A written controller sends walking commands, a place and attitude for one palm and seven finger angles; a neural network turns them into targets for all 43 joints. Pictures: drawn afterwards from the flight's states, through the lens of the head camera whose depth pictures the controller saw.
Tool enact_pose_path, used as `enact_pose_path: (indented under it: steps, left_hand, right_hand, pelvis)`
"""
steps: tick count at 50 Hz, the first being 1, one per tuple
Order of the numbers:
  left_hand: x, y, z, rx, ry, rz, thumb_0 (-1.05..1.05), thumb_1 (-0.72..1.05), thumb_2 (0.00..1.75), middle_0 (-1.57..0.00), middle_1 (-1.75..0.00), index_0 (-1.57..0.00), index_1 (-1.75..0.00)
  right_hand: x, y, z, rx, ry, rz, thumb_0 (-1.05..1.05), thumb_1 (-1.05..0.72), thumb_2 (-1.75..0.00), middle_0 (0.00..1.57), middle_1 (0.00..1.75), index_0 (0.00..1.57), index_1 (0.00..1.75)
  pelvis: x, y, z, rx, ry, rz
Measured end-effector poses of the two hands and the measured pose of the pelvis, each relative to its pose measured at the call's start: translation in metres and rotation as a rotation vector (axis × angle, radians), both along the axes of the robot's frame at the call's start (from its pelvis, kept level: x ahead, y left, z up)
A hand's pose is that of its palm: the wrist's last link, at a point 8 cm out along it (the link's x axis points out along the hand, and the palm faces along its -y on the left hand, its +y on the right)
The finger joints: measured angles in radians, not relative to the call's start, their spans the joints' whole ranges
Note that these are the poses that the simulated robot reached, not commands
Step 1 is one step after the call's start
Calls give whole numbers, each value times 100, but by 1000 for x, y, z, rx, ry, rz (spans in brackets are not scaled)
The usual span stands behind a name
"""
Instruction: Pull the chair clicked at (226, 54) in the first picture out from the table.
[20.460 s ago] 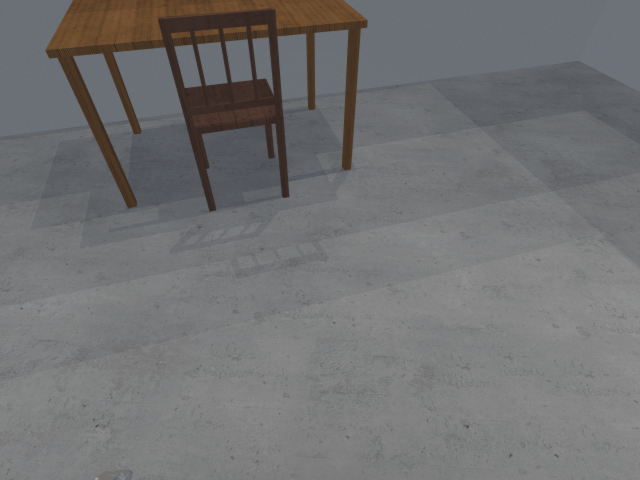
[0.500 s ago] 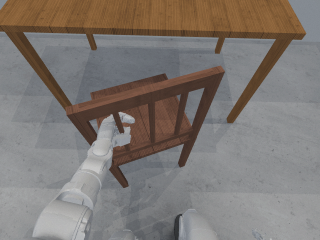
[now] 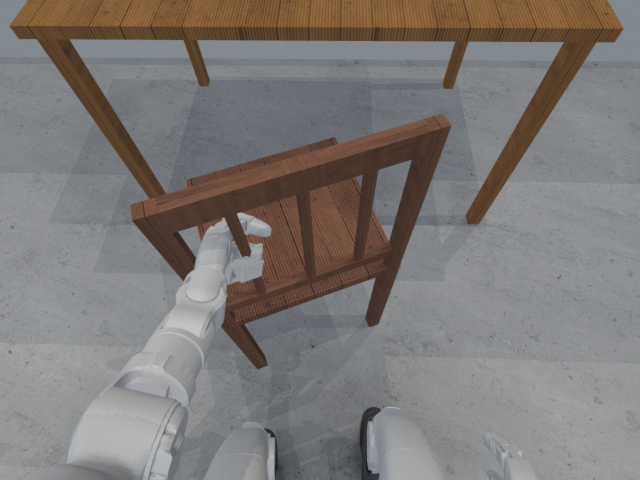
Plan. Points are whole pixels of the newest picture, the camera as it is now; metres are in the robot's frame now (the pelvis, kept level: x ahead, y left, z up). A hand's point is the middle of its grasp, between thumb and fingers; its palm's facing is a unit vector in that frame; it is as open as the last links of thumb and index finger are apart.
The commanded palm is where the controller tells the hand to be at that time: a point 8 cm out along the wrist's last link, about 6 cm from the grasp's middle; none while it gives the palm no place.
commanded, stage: step backward, pulling the chair out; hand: left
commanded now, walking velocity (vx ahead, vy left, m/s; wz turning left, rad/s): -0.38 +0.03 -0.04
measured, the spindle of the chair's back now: (307, 238) +0.45 +0.03 -0.08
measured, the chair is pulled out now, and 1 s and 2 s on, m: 0.33 0.48 0.51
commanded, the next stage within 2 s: stop walking, hand still on the chair in 0.78 s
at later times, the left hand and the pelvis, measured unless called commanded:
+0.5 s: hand (251, 292) +0.34 +0.11 -0.04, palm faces -0.05 -0.98 -0.18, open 5.0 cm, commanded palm +0.35 +0.16 -0.04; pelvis -0.06 +0.00 +0.02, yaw +0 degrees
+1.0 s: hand (234, 367) +0.24 +0.12 -0.04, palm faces -0.06 -0.98 -0.19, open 4.9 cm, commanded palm +0.23 +0.16 -0.02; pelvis -0.12 +0.01 +0.01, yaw -1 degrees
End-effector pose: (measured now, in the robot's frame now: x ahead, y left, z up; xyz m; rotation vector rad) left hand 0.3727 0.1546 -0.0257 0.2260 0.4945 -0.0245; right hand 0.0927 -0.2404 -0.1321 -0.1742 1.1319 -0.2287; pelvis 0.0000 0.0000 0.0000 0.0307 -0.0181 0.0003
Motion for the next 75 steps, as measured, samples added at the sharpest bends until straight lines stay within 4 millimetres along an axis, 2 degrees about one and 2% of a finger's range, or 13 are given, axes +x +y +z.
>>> enact_pose_path:
  steps: [4, 14, 18, 21, 25, 28, 34, 40, 50, 55, 61, 68, 75]
  left_hand:
    - [-12, 0, 0, 4, 1, 22, 1, 73, 80, -27, -117, -49, -144]
    - [-29, 5, 3, -20, 33, -4, 2, 75, 79, -22, -118, -49, -144]
    - [-35, 5, 3, -23, 44, 32, 3, 75, 79, -22, -116, -49, -144]
    - [-40, 4, 4, -22, 47, 46, 3, 74, 80, -22, -115, -49, -144]
    - [-48, 3, 4, -27, 55, 43, 3, 75, 79, -22, -114, -49, -144]
    - [-54, 4, 4, -23, 48, 19, 2, 75, 78, -21, -115, -49, -144]
    - [-78, 5, 5, -12, 28, 6, 2, 75, 77, -22, -115, -49, -144]
    - [-107, 5, 5, 3, 21, 31, 1, 74, 78, -23, -116, -49, -144]
    - [-147, 13, 9, -16, 24, 27, 2, 76, 78, -20, -115, -49, -144]
    - [-167, 14, 9, -10, 18, 43, 1, 75, 79, -21, -115, -49, -144]
    - [-182, 14, 9, -13, 29, 62, 2, 75, 79, -21, -115, -49, -144]
    - [-185, 15, 9, -11, 28, 46, 1, 75, 79, -21, -115, -49, -144]
    - [-185, 15, 9, -9, 28, 44, 1, 74, 80, -21, -115, -49, -144]
  right_hand:
    - [-26, -4, -3, 12, 18, -41, 1, -91, -90, 21, 30, 21, 30]
    - [-86, -13, 18, -81, 110, -35, 1, -91, -90, 20, 30, 21, 30]
    - [-94, -12, 14, -37, 145, -24, 1, -91, -90, 20, 30, 21, 30]
    - [-95, -14, 15, -21, 135, -23, 1, -91, -90, 20, 30, 21, 30]
    - [-90, -20, 22, -53, 85, -20, 1, -91, -90, 21, 30, 21, 30]
    - [-87, -24, 20, -91, 45, -22, 1, -91, -90, 21, 30, 21, 30]
    - [-92, -16, 19, -62, 2, -15, 1, -91, -90, 20, 30, 20, 30]
    - [-110, -10, 10, -4, -23, -38, 1, -91, -90, 20, 30, 21, 30]
    - [-151, -6, 20, -47, -3, -35, 1, -91, -90, 20, 30, 21, 30]
    - [-147, 1, 16, -3, -23, -23, 1, -91, -90, 20, 30, 21, 30]
    - [-127, -1, 23, -4, -90, -22, 1, -91, -90, 21, 30, 21, 30]
    - [-100, 1, 37, -23, -159, -22, 1, -91, -90, 20, 30, 21, 30]
    - [-70, 3, 40, -10, -181, -9, 1, -91, -90, 20, 30, 21, 30]
  pelvis:
    - [-9, -1, 2, 6, 10, 3]
    - [-29, 11, 10, 0, 44, -4]
    - [-31, 3, 12, -31, 47, -4]
    - [-42, -2, 16, -42, 30, -6]
    - [-56, 2, 19, -19, 29, 1]
    - [-65, 11, 13, -33, 27, 7]
    - [-88, 8, 10, -17, 12, -21]
    - [-103, -2, 6, -14, 4, -19]
    - [-119, 11, 10, -8, -4, -23]
    - [-116, 3, 8, -4, -34, -28]
    - [-109, 4, 12, -4, -29, -34]
    - [-94, 7, 17, -3, -26, -53]
    - [-74, 6, 21, -6, -16, -56]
